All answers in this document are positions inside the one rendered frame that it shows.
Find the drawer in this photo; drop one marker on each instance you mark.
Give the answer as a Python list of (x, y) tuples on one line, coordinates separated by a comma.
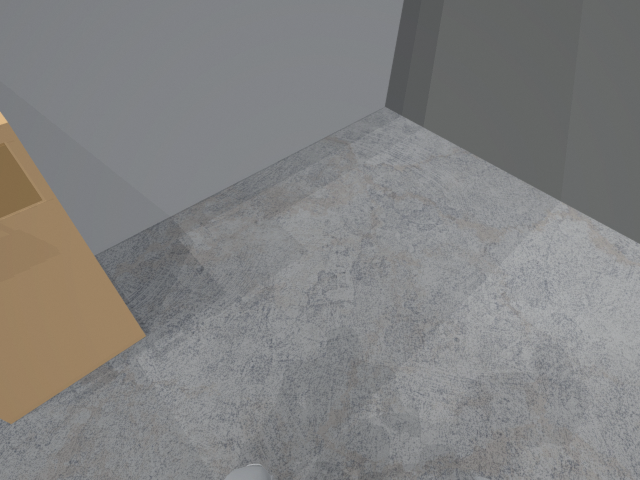
[(16, 191)]

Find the cabinet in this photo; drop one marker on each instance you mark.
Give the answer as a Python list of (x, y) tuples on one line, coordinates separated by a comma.
[(60, 315)]

